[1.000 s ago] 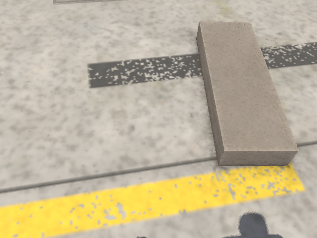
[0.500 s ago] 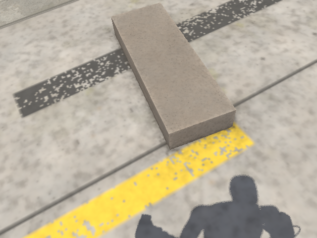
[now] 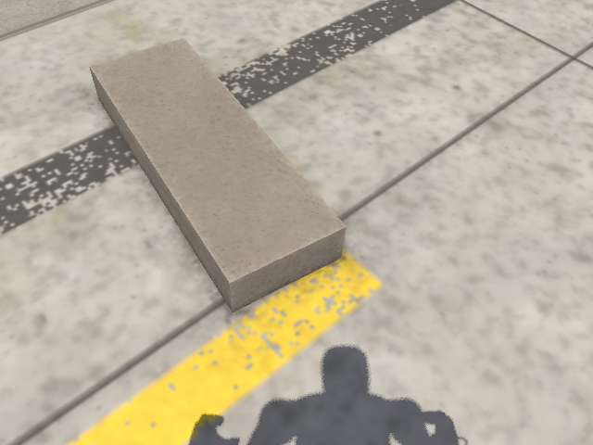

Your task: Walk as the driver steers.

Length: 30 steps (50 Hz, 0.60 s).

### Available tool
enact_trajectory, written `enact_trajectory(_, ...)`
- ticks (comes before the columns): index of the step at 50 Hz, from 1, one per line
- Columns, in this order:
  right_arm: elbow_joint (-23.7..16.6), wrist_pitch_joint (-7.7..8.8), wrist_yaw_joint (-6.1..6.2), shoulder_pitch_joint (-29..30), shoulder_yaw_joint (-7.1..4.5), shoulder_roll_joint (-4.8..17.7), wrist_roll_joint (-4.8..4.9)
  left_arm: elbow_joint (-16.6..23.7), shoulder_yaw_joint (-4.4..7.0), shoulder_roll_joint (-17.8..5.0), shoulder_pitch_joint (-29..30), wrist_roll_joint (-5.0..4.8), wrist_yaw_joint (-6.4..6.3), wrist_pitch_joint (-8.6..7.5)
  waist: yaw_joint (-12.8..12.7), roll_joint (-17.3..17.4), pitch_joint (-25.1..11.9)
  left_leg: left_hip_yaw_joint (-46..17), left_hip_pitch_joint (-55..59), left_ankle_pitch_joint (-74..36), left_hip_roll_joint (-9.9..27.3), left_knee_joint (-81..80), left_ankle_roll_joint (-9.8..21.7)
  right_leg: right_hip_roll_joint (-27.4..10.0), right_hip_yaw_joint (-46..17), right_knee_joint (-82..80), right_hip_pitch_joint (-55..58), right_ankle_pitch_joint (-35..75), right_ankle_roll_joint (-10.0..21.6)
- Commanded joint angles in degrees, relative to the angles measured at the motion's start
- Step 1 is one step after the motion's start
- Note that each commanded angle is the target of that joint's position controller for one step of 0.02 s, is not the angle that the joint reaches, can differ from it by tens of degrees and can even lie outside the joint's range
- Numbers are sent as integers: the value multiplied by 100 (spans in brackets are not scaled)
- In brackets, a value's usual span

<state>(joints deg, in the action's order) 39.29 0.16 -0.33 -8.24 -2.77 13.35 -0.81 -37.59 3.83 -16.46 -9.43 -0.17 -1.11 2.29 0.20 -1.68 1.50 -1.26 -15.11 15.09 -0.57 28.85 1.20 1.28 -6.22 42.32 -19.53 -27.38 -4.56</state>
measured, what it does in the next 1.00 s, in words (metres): walks ahead: right foot, then right foot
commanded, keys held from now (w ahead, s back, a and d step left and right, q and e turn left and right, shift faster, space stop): no key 0.32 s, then w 0.68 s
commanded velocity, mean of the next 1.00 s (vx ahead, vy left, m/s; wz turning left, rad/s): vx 0.23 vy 0.00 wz -0.04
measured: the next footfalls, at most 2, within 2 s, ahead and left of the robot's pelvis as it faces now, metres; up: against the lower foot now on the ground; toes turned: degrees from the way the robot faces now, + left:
right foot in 0.08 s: +0.03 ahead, -0.15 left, +0.00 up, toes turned +4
right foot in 0.94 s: +0.38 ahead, -0.14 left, +0.00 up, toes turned -1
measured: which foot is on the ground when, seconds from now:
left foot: down 0.00-0.96, up 0.98-1.00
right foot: up 0.00-0.06, down 0.08-0.56, up 0.58-0.92, down 0.94-1.00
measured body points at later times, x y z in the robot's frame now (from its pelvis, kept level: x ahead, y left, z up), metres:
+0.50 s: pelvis +0.03 -0.01 -0.02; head +0.02 -0.01 +0.43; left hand +0.13 +0.24 -0.14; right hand +0.15 -0.28 -0.11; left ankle +0.00 +0.11 -0.74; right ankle -0.02 -0.16 -0.74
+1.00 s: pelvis +0.24 -0.04 -0.02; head +0.28 -0.04 +0.43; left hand +0.47 +0.19 -0.09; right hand +0.22 -0.32 -0.15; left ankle +0.03 +0.10 -0.68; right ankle +0.34 -0.14 -0.74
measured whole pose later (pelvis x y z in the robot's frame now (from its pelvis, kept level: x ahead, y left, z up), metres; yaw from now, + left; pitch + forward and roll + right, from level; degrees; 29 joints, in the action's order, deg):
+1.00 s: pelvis +0.24 -0.04 -0.02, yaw +0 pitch +2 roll +0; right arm 46.2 2.9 0.7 -25.7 -3.0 16.5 1.5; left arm -38.0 2.2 -14.8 -1.4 -0.5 2.0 -5.4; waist 3.4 0.8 2.4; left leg -4.8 -7.1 27.7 0.4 52.2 0.7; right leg 1.7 2.4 34.1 -28.3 -8.4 3.7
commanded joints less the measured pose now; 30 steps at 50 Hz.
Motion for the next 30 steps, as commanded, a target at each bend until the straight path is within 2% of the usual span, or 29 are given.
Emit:
enact_trajectory(1, -423, 9, 11, 417, -199, 821, 48, 166, 56, -169, -119, -31, 29, -72, -135, 1087, -609, -905, 636, -2658, 995, -537, 887, -86, 342, -1035, 374, 755, -63)
enact_trajectory(3, -369, 12, -10, 176, -159, 718, 84, 75, 64, -260, -156, 26, 59, -83, -108, 998, -701, -815, 593, -2280, 853, -439, 620, -100, 330, -1955, 1050, 1901, 70)
enact_trajectory(4, -356, 59, -38, 47, -128, 661, 41, 135, 92, -463, -134, 80, 54, -84, -41, 720, -795, -782, 418, -1687, 778, -386, 365, -378, 25, -1860, 1380, 2605, 175)
enact_trajectory(5, -374, 118, -97, -100, -127, 696, -33, 165, 143, -728, -107, 78, 35, -71, 162, 259, -746, -572, 186, -1125, 545, -319, 165, -581, -137, -1552, 1467, 3067, 363)
enact_trajectory(6, -392, 131, -111, -59, -113, 648, -46, 66, 167, -686, -66, 59, 62, -75, 162, -156, -680, -250, 347, -661, 306, -327, -16, -492, -96, -1441, 1041, 2263, 536)
enact_trajectory(7, -411, 120, -105, 166, -125, 751, -42, 108, 125, -489, -47, 62, 89, -98, 1, -11, -519, -183, 383, -546, 269, -174, -96, -444, -111, -1552, 823, 1953, 566)
enact_trajectory(8, -465, 98, -95, 252, -116, 674, -27, 49, 92, -404, -62, 88, 83, -124, 13, -35, -454, -144, 398, -591, 262, -112, -95, -457, -144, -1631, 700, 1875, 533)
enact_trajectory(11, -517, 21, -53, 151, -115, 609, -3, -29, 64, -388, -125, 74, 63, -207, 57, -119, -282, -152, 398, -810, 267, -34, -67, -411, -128, -1621, 551, 1983, 485)
enact_trajectory(16, -515, 0, -4, 25, -125, 569, 13, -111, 32, -312, -202, 60, 30, -243, 58, -14, -206, -140, 413, -832, 258, -4, -117, -367, -122, -1594, 504, 1951, 488)
enact_trajectory(18, -479, -27, 31, -98, -136, 555, 32, -169, 55, -369, -341, 33, 3, -222, 33, -66, -269, 79, 311, 287, 45, 167, -101, -280, -96, -1628, 499, 764, 617)
enact_trajectory(20, -489, 7, 59, -176, -133, 528, 111, -168, 90, -477, -488, -17, -3, -223, -42, -280, 100, 244, -229, 1522, -140, 481, -26, -398, -408, -1855, 221, -941, 929)
enact_trajectory(22, -542, 167, 63, -218, -117, 460, 204, -160, 92, -542, -667, -55, 8, -304, -114, -628, 442, 354, -750, 1615, -199, 996, 31, -854, -1169, -2265, 145, -1807, 1291)
enact_trajectory(24, -581, 372, 26, -240, -112, 409, 271, -205, 107, -627, -747, -101, 28, -399, -83, -895, 600, 348, -976, 1307, -167, 1291, 176, -1294, -1899, -2500, 211, -1775, 1608)
enact_trajectory(25, -551, 449, 0, -338, -108, 389, 259, -197, 96, -593, -675, -116, 37, -435, -15, -846, 619, 266, -709, 1212, -126, 1059, 297, -1283, -1877, -2357, 44, -1364, 1603)
enact_trajectory(26, -445, 506, -42, -706, -135, 434, 243, -103, 60, -476, -367, -124, 42, -462, 208, -779, 523, 197, -366, 1110, -72, 665, 414, -1099, -1461, -2025, -47, -824, 1452)
enact_trajectory(27, -302, 564, -86, -1132, -186, 596, 200, 51, 1, -249, -58, -138, 41, -506, 357, -338, 417, -280, 200, 1037, 92, 175, 563, -635, -758, -1292, -412, -161, 1159)
enact_trajectory(28, -147, 610, -128, -1618, -346, 1098, 194, 256, -42, -36, 112, -132, 28, -619, 366, 1025, 269, -1695, 1068, 721, 729, -472, 929, 134, 291, 289, -1224, 423, 709)
enact_trajectory(29, -103, 637, -198, -2256, -466, 1472, 166, 430, 16, -272, 349, -117, 11, -747, 707, 2115, 149, -3827, 2105, -102, 1904, -1346, 1699, 298, 334, 1964, -2681, -426, 486)
enact_trajectory(30, -76, 651, -198, -2278, -397, 1298, 125, 417, 93, -470, 413, -166, 19, -816, 592, 1408, 258, -4192, 2445, -426, 2255, -1355, 1882, 53, -50, 2727, -3482, -774, 589)
Keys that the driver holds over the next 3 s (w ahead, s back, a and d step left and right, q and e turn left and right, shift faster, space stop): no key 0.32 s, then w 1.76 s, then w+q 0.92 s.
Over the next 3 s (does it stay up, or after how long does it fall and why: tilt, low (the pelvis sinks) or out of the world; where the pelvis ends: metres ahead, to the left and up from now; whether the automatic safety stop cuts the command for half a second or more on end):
stays up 1.35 0.06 0.07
